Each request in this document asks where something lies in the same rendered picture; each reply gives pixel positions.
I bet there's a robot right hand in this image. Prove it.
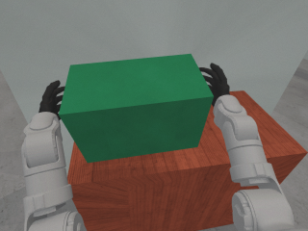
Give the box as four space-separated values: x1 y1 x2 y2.
199 63 230 107

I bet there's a robot left upper arm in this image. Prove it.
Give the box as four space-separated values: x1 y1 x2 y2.
28 211 86 231

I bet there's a pedestal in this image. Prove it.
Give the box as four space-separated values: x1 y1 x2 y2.
67 90 308 231

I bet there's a robot right upper arm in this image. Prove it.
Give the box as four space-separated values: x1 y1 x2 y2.
232 188 308 231

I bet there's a left robot forearm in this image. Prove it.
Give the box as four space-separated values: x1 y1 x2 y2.
21 112 73 231

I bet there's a right robot forearm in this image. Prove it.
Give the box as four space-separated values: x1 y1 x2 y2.
213 94 295 224

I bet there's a robot left hand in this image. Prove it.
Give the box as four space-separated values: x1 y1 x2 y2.
38 80 65 120

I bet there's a carton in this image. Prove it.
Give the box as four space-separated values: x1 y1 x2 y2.
59 54 214 163

